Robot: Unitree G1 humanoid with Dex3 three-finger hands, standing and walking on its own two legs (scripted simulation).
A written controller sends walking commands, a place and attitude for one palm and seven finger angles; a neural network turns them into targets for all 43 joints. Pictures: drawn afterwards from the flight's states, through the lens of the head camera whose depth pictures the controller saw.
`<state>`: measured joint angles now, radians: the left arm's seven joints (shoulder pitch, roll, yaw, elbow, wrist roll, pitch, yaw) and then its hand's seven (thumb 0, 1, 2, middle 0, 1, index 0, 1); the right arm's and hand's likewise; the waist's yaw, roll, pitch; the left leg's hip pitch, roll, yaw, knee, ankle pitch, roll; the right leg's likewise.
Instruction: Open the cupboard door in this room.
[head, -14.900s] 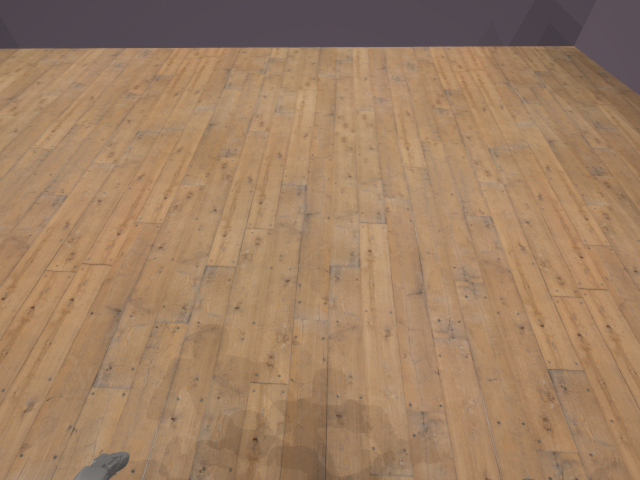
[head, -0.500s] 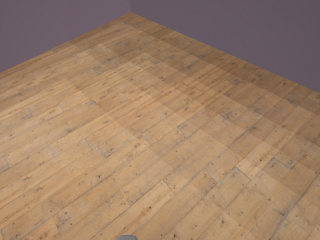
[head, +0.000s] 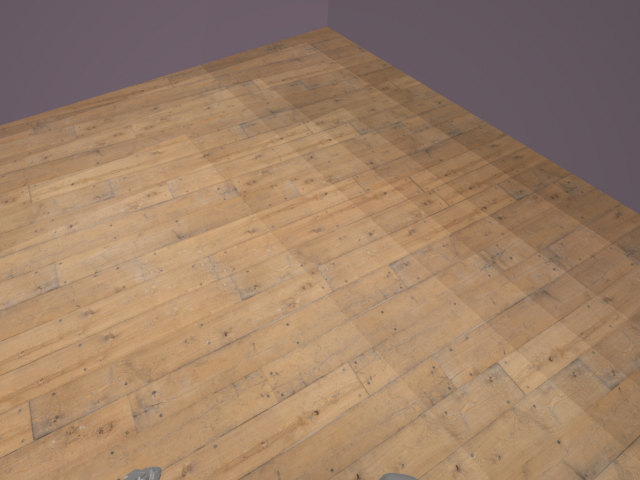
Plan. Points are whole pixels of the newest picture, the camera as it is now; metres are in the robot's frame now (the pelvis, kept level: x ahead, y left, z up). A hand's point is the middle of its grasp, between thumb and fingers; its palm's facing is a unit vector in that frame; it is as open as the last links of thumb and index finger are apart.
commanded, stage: turn or walk to find it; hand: left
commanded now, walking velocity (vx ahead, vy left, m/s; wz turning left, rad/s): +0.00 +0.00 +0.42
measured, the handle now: out of the picture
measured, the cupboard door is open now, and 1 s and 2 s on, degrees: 0 0 0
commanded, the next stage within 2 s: none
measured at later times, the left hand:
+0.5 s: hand out of the picture -0.03 +0.15 -0.16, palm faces +0.28 -0.93 -0.26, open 7.3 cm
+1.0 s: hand out of the picture -0.11 +0.22 -0.17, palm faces +0.47 -0.85 -0.22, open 7.4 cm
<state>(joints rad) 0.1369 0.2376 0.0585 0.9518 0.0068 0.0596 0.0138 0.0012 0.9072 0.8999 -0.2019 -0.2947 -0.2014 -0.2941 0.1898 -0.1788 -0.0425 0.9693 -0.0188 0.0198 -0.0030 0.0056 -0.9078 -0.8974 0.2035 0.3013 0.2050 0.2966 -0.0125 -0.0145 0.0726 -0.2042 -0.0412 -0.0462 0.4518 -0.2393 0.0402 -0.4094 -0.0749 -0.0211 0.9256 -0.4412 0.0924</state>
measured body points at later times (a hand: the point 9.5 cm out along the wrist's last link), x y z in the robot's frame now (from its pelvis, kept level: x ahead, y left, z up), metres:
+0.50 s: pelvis -0.03 -0.05 +0.00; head +0.00 -0.07 +0.45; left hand -0.04 +0.20 -0.14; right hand +0.06 -0.30 -0.16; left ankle -0.11 +0.11 -0.67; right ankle +0.00 -0.14 -0.74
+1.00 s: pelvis -0.08 +0.00 +0.00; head -0.07 +0.04 +0.45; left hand -0.13 +0.27 -0.15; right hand +0.10 -0.18 -0.13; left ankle -0.11 +0.07 -0.74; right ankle -0.02 -0.16 -0.66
